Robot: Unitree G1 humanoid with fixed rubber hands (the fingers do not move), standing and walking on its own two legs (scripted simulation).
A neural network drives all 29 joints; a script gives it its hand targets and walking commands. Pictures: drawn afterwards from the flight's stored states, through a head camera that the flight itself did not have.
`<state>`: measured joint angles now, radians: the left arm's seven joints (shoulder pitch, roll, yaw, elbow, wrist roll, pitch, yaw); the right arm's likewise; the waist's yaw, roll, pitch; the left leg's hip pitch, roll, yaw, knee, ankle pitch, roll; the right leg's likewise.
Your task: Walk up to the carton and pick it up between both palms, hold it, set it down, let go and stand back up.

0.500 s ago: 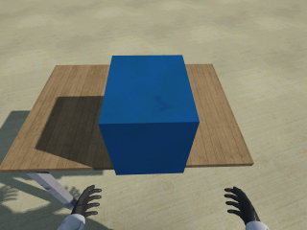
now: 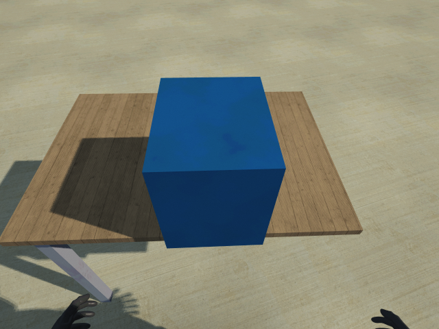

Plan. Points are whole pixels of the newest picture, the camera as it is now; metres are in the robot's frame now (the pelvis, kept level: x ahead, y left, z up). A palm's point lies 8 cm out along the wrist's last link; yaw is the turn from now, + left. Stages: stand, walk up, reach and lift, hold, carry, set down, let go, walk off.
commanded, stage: stand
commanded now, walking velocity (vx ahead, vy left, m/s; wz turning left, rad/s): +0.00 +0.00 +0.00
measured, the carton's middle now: (213, 163) +0.45 +0.05 +0.02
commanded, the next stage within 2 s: none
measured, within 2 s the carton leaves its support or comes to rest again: neither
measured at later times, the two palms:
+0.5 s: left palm out of the picture +0.07 +0.31 -0.10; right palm out of the picture +0.08 -0.31 -0.09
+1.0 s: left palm out of the picture +0.08 +0.31 -0.10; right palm out of the picture +0.06 -0.32 -0.10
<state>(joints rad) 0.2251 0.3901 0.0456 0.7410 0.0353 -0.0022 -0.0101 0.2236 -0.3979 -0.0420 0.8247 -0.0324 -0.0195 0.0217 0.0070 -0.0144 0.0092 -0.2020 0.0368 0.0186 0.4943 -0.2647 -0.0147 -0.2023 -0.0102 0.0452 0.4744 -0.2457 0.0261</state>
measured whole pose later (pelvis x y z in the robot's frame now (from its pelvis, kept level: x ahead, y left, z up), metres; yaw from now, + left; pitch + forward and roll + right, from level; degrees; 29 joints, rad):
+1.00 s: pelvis -0.01 -0.01 +0.01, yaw +0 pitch -2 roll +0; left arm 0.15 0.41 -0.01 1.03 0.01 -0.01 -0.01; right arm 0.15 -0.41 0.01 1.05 -0.01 -0.01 0.01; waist -0.01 0.00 0.03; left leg -0.14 0.04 0.02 0.37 -0.19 -0.02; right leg -0.14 -0.01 0.04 0.36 -0.18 0.02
